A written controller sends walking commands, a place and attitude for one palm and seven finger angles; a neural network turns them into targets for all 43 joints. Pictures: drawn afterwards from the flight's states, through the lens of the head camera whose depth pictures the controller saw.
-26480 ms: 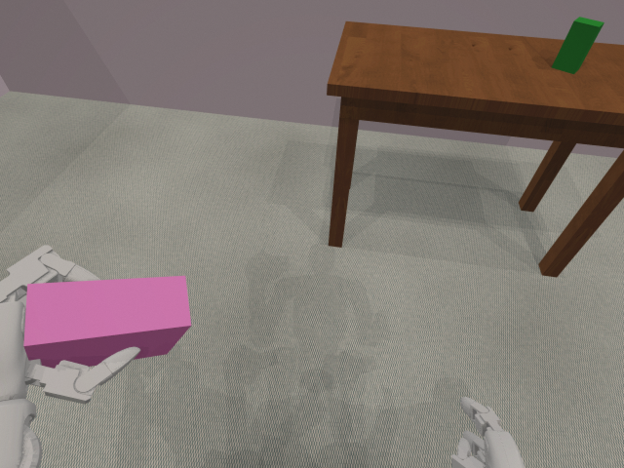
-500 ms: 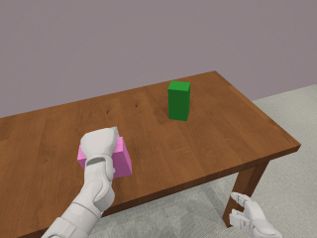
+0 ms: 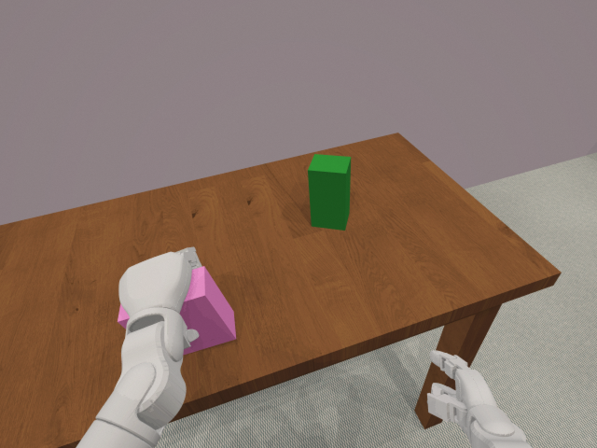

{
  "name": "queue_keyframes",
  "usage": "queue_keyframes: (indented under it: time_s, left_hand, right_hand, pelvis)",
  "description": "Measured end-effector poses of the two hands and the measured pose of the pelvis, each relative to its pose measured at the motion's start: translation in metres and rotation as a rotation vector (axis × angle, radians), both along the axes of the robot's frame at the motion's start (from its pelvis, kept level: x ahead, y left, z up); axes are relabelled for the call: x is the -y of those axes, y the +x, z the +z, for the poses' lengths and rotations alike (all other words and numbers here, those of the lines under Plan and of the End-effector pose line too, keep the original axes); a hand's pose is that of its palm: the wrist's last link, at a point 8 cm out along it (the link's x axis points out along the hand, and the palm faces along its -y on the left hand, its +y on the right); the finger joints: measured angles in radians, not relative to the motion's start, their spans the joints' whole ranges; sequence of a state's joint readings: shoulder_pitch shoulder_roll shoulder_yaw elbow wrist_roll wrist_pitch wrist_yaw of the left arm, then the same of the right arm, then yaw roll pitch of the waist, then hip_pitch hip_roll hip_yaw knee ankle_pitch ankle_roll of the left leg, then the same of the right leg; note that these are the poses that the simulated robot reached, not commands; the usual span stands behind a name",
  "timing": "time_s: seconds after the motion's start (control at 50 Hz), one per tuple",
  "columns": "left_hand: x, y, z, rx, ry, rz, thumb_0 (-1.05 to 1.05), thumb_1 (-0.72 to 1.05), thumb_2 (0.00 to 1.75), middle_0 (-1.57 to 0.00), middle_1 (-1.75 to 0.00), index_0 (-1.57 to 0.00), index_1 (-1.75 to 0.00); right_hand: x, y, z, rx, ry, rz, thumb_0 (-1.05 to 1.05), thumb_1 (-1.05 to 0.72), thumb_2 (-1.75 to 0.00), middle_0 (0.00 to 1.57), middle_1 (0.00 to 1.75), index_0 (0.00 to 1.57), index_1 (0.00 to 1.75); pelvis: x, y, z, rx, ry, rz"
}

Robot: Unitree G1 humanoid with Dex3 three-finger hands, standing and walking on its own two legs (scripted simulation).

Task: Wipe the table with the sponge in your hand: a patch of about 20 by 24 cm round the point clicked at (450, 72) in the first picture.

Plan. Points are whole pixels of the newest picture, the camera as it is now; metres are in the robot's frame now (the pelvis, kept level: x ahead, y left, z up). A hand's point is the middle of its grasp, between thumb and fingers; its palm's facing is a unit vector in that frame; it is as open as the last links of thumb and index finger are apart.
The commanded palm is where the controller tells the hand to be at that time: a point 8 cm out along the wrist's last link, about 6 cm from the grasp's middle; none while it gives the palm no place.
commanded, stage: slide back across to the middle lane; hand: left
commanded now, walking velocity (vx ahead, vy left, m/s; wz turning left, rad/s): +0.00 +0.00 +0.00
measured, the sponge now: (188, 323) +0.28 +0.21 +0.03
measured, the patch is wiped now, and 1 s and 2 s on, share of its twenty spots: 1.00 1.00 1.00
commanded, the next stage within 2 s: wipe forward along the middle lane in 0.26 s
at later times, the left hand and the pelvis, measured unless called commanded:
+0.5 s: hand (138, 323) +0.25 +0.26 +0.07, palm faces +0.00 -0.13 -0.99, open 9.4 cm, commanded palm +0.23 +0.27 +0.12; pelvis -0.02 +0.00 +0.00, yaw +1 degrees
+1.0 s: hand (138, 295) +0.29 +0.28 +0.07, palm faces -0.07 -0.06 -1.00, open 9.4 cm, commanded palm +0.28 +0.29 +0.10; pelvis -0.03 +0.00 +0.00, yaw +2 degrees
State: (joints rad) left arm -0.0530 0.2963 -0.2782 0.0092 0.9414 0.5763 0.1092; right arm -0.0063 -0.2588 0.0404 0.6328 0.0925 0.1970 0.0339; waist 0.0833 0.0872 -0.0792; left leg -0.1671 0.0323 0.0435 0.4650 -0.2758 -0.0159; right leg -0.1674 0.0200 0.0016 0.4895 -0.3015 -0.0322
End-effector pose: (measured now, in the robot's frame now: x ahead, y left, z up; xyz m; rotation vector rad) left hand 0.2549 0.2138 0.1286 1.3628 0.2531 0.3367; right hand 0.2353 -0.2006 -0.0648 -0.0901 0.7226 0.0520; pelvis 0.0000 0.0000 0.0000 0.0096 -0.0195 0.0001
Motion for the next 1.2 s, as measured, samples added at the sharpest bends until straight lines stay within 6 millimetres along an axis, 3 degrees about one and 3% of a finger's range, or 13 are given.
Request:
queue_keyframes:
  time_s: [0.2, 0.46, 0.74, 1.2]
  left_hand:
    - [-0.025, -0.026, 0.002, -0.008, -0.016, 0.05, -0.02, -0.46, 1.1, -0.75, -1.45, -0.8, -1.42]
    - [-0.043, -0.029, -0.004, -0.09, 0.035, 0.033, -0.02, -0.47, 1.1, -0.77, -1.44, -0.82, -1.41]
    - [-0.055, -0.003, -0.005, -0.121, 0.08, 0.035, -0.03, -0.51, 1.12, -0.8, -1.4, -0.85, -1.36]
    - [-0.072, 0.042, -0.007, -0.18, 0.129, 0.015, -0.01, -0.55, 1.16, -0.82, -1.39, -0.87, -1.35]
  right_hand:
    - [0.006, -0.007, 0.003, 0.019, -0.042, -0.012, 0.01, -0.9, -0.9, 0.2, 0.3, 0.2, 0.3]
    - [0.005, -0.026, -0.006, 0.001, -0.069, -0.024, 0.01, -0.9, -0.9, 0.2, 0.3, 0.2, 0.3]
    - [0.01, -0.049, -0.024, -0.076, -0.098, -0.043, 0.01, -0.9, -0.9, 0.2, 0.3, 0.2, 0.3]
    - [0.046, -0.107, -0.047, -0.216, -0.146, -0.138, 0.01, -0.9, -0.9, 0.2, 0.3, 0.2, 0.3]
  pelvis:
    - [0.001, -0.007, 0.001, 0.019, -0.002, -0.004]
    - [-0.002, -0.017, 0.002, 0.016, -0.005, 0.006]
    - [-0.001, -0.025, 0.002, -0.01, -0.007, 0.024]
    - [0.005, -0.034, -0.002, -0.078, -0.012, 0.034]
